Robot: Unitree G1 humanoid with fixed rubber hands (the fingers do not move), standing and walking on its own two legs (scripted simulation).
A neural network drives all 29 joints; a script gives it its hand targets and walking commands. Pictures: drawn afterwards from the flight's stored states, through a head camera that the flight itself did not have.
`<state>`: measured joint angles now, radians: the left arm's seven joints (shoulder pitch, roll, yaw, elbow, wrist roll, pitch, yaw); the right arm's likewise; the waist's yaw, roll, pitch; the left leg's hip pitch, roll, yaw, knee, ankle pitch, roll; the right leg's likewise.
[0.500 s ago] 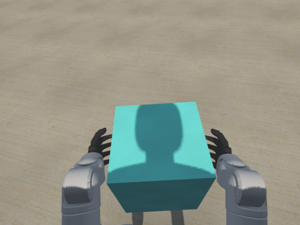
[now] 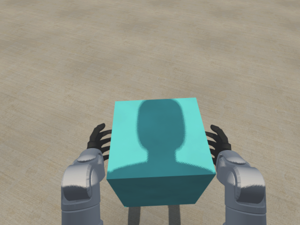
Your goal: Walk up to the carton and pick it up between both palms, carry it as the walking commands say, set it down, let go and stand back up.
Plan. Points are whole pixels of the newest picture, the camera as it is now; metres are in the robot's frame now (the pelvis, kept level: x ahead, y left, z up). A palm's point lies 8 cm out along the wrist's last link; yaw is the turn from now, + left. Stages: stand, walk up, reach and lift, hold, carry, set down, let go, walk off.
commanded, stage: carry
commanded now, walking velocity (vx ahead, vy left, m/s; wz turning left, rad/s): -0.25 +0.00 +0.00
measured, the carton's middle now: (157, 156) +0.30 +0.01 +0.01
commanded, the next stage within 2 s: none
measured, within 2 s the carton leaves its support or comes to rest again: neither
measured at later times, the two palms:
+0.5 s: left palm out of the picture +0.07 +0.16 +0.07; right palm out of the picture +0.08 -0.14 +0.08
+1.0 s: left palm out of the picture -0.03 +0.13 +0.08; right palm out of the picture -0.04 -0.17 +0.08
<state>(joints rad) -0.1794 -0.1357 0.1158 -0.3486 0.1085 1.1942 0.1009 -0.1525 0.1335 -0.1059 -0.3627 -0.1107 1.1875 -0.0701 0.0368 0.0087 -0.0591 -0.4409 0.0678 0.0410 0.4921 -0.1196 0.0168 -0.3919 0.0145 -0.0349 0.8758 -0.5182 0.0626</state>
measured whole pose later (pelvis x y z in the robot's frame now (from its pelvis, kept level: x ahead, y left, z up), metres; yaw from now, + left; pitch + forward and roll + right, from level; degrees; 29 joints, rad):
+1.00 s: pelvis -0.30 -0.01 -0.01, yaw +0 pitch +2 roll +0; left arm -0.17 -0.13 0.11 -0.25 0.13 1.19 0.08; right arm -0.14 0.13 -0.11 -0.29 -0.13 1.20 -0.07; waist -0.02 0.01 -0.10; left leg -0.40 0.04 0.06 0.52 -0.17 0.00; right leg -0.37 -0.04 -0.05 0.54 -0.21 0.01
